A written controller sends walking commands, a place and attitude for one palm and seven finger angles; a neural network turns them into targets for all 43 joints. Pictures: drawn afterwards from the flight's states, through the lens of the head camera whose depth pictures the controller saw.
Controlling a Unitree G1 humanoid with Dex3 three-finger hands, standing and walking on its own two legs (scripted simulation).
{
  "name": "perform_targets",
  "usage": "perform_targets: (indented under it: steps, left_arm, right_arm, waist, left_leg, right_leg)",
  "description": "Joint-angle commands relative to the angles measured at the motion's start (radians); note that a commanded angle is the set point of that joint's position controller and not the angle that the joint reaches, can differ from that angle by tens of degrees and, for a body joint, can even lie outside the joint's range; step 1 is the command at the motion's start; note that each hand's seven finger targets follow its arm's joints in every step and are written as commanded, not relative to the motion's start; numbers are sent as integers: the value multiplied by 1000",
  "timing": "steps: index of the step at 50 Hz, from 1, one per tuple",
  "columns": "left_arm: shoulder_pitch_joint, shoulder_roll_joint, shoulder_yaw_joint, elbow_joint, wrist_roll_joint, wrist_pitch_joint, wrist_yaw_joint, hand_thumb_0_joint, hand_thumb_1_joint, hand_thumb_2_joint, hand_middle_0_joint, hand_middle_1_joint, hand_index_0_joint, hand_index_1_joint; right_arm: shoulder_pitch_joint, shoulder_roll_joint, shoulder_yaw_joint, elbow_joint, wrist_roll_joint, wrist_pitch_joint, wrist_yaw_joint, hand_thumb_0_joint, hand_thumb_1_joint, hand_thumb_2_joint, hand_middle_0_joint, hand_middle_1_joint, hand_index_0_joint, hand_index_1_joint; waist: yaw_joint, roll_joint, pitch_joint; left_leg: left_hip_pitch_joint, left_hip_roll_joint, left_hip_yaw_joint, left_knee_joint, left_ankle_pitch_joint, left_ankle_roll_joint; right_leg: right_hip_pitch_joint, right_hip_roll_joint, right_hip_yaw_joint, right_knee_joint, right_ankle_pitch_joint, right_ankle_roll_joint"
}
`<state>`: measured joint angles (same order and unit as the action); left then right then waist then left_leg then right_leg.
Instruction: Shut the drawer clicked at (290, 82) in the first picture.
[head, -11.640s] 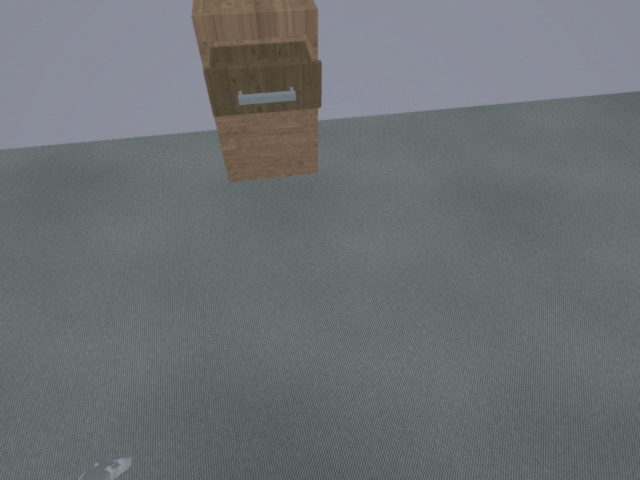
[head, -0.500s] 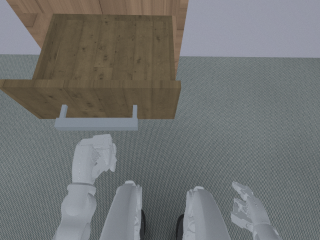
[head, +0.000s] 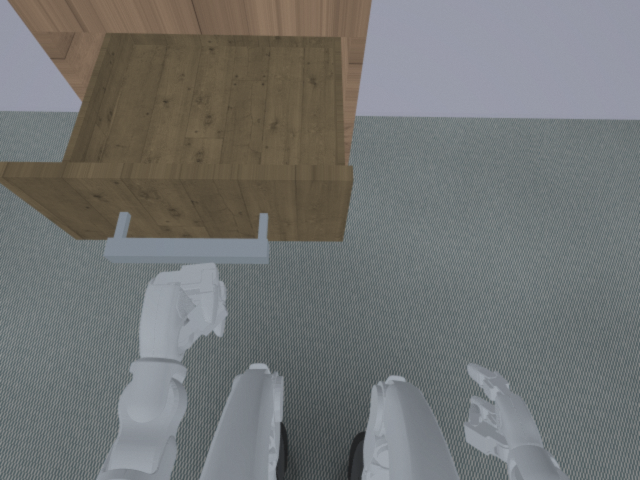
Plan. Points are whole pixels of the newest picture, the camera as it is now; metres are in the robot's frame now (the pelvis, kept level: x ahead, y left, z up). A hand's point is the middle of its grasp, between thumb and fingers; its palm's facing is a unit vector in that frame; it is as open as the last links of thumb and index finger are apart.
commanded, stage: push the drawer shut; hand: left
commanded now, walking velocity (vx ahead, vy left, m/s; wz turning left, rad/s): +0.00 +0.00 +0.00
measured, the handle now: (191, 235) +0.40 +0.19 +0.00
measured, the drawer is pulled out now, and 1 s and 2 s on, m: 0.22 0.11 0.00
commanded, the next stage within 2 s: none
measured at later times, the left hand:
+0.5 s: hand (223, 259) +0.37 +0.14 +0.00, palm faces -0.01 -1.00 -0.05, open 3.1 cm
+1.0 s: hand (228, 210) +0.44 +0.15 -0.01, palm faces +0.02 -1.00 -0.04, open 3.1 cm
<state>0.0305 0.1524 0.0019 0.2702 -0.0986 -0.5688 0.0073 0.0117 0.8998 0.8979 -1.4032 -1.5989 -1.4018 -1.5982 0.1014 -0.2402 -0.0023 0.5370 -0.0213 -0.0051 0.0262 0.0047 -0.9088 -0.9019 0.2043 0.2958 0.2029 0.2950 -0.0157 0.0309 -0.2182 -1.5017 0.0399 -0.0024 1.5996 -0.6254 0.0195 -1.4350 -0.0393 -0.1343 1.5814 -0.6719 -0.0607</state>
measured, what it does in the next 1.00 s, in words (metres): stands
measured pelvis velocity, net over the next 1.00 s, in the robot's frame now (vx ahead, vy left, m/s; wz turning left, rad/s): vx -0.01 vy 0.02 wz -0.03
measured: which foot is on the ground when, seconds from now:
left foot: down 0.00-1.00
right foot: down 0.00-1.00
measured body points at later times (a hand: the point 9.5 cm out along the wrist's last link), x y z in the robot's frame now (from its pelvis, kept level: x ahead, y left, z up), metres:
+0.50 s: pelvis -0.01 +0.01 +0.00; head +0.15 +0.02 +0.42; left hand +0.36 +0.20 +0.00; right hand +0.14 -0.25 -0.13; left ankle +0.05 +0.11 -0.54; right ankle +0.03 -0.10 -0.54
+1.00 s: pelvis -0.01 +0.02 -0.01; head +0.17 +0.03 +0.41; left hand +0.43 +0.20 +0.00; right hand +0.10 -0.25 -0.13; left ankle +0.05 +0.11 -0.54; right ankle +0.03 -0.10 -0.54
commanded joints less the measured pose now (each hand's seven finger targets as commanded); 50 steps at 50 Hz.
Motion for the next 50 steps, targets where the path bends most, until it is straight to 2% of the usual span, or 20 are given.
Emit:
perform_targets:
  steps: [1, 4, 9, 10, 16, 18, 19, 25, 26, 28, 31, 32, 34, 35, 39, 41, 43, 47, 48, 50]
  left_arm:
    - [-212, 92, 66, -176, -18, -71, -17, 0, 900, 900, -1400, -1600, -1400, -1600]
    - [-257, 110, 86, -172, -25, -66, -17, 0, 900, 900, -1400, -1600, -1400, -1600]
    - [-299, 118, 105, -134, -37, -35, -20, 0, 900, 900, -1400, -1600, -1400, -1600]
    - [-306, 137, 125, -134, -38, -33, -20, 0, 900, 900, -1400, -1600, -1400, -1600]
    - [-435, 130, 115, -80, -38, -34, -16, 0, 900, 900, -1400, -1600, -1400, -1600]
    - [-456, 155, 141, -44, -35, -36, -12, 0, 900, 900, -1400, -1600, -1400, -1600]
    - [-483, 144, 131, -28, -32, -37, -12, 0, 900, 900, -1400, -1600, -1400, -1600]
    - [-572, 177, 167, 16, -30, -38, -8, 0, 900, 900, -1400, -1600, -1400, -1600]
    - [-581, 164, 155, 22, -29, -37, -8, 0, 900, 900, -1400, -1600, -1400, -1600]
    - [-610, 170, 162, 50, -29, -28, -6, 0, 900, 900, -1400, -1600, -1400, -1600]
    - [-633, 174, 172, 53, -29, -25, -3, 0, 900, 900, -1400, -1600, -1400, -1600]
    - [-625, 182, 185, 84, -27, -20, 0, 0, 900, 900, -1400, -1600, -1400, -1600]
    - [-685, 180, 181, 108, -23, -23, 3, 0, 900, 900, -1400, -1600, -1400, -1600]
    - [-693, 194, 196, 121, -19, -26, 6, 0, 900, 900, -1400, -1600, -1400, -1600]
    - [-787, 201, 202, 179, -7, -40, 13, 0, 900, 900, -1400, -1600, -1400, -1600]
    - [-811, 224, 224, 192, -2, -49, 13, 0, 900, 900, -1400, -1600, -1400, -1600]
    - [-850, 215, 213, 219, 0, -50, 11, 0, 900, 900, -1400, -1600, -1400, -1600]
    - [-869, 249, 251, 237, -3, -47, 5, 0, 900, 900, -1400, -1600, -1400, -1600]
    - [-876, 258, 254, 246, -1, -46, 0, 0, 900, 900, -1400, -1600, -1400, -1600]
    - [-899, 247, 249, 244, -4, -44, -4, 0, 900, 900, -1400, -1600, -1400, -1600]
  right_arm:
    - [38, -135, -50, -105, 6, -40, -22, 0, -900, -900, 200, 300, 200, 300]
    - [44, -138, -48, -102, 4, -38, -22, 0, -900, -900, 200, 300, 200, 300]
    - [57, -143, -48, -93, 8, -27, -25, 0, -900, -900, 200, 300, 200, 300]
    - [56, -147, -50, -95, 9, -26, -26, 0, -900, -900, 200, 300, 200, 300]
    - [67, -155, -46, -77, 9, -26, -30, 0, -900, -900, 200, 300, 200, 300]
    - [78, -160, -45, -72, 8, -26, -32, 0, -900, -900, 200, 300, 200, 300]
    - [79, -159, -44, -71, 7, -24, -31, 0, -900, -900, 200, 300, 200, 300]
    - [99, -170, -45, -63, 5, -20, -32, 0, -900, -900, 200, 300, 200, 300]
    - [101, -170, -45, -63, 5, -18, -30, 0, -900, -900, 200, 300, 200, 300]
    - [113, -176, -46, -58, 6, -15, -30, 0, -900, -900, 200, 300, 200, 300]
    - [120, -176, -46, -57, 4, -7, -27, 0, -900, -900, 200, 300, 200, 300]
    - [123, -175, -46, -56, 5, -3, -26, 0, -900, -900, 200, 300, 200, 300]
    - [129, -175, -43, -49, 4, 0, -27, 0, -900, -900, 200, 300, 200, 300]
    - [134, -175, -43, -47, 3, 1, -27, 0, -900, -900, 200, 300, 200, 300]
    - [148, -176, -42, -33, -1, 5, -27, 0, -900, -900, 200, 300, 200, 300]
    - [157, -179, -42, -31, -3, 10, -27, 0, -900, -900, 200, 300, 200, 300]
    - [168, -180, -43, -24, -4, 12, -26, 0, -900, -900, 200, 300, 200, 300]
    - [184, -181, -43, -23, -7, 26, -21, 0, -900, -900, 200, 300, 200, 300]
    - [186, -184, -43, -23, -8, 26, -22, 0, -900, -900, 200, 300, 200, 300]
    - [193, -181, -44, -19, -8, 34, -18, 0, -900, -900, 200, 300, 200, 300]
  waist:
    - [-43, -22, -434]
    - [-37, 19, -464]
    - [-48, -5, -478]
    - [-45, -5, -478]
    - [-71, 2, -456]
    - [-69, 9, -440]
    - [-75, 3, -440]
    - [-72, 33, -487]
    - [-74, 51, -494]
    - [-84, 41, -491]
    - [-79, 57, -517]
    - [-77, 38, -504]
    - [-98, 27, -486]
    - [-93, 24, -480]
    - [-114, 38, -475]
    - [-107, 58, -488]
    - [-120, 71, -495]
    - [-111, 69, -551]
    - [-113, 87, -553]
    - [-116, 86, -562]
  left_leg:
    - [282, -42, -44, -146, 237, 13]
    - [301, -39, -44, -150, 259, 10]
    - [304, -38, -43, -152, 284, 13]
    - [302, -36, -42, -153, 273, 12]
    - [303, -33, -53, -161, 226, 12]
    - [298, -33, -57, -167, 219, 10]
    - [297, -35, -56, -168, 209, 10]
    - [340, -32, -66, -179, 230, 5]
    - [364, -31, -71, -185, 238, 3]
    - [379, -29, -80, -190, 247, 3]
    - [397, -29, -79, -196, 267, -1]
    - [382, -29, -78, -198, 255, -2]
    - [361, -28, -79, -193, 245, 2]
    - [352, -28, -79, -195, 236, 1]
    - [351, -27, -83, -189, 225, 1]
    - [367, -27, -87, -192, 237, -4]
    - [387, -25, -92, -190, 251, -3]
    - [394, -25, -84, -183, 299, -4]
    - [405, -23, -89, -183, 308, -5]
    - [419, -22, -87, -185, 333, -5]
  right_leg:
    - [282, 36, 141, -246, 251, 26]
    - [287, 36, 140, -240, 266, 25]
    - [310, 35, 139, -241, 313, 31]
    - [304, 35, 138, -241, 299, 32]
    - [251, 38, 129, -247, 237, 34]
    - [236, 41, 121, -239, 226, 31]
    - [236, 41, 122, -244, 218, 32]
    - [215, 40, 111, -227, 234, 32]
    - [201, 41, 107, -227, 238, 31]
    - [185, 43, 98, -222, 243, 31]
    - [195, 40, 98, -221, 259, 32]
    - [202, 43, 100, -227, 251, 32]
    - [194, 44, 100, -227, 247, 35]
    - [197, 45, 99, -226, 240, 34]
    - [159, 46, 97, -219, 227, 36]
    - [153, 46, 95, -211, 231, 33]
    - [131, 47, 93, -207, 239, 33]
    - [180, 49, 100, -209, 281, 34]
    - [163, 49, 97, -202, 284, 31]
    - [174, 49, 98, -206, 305, 34]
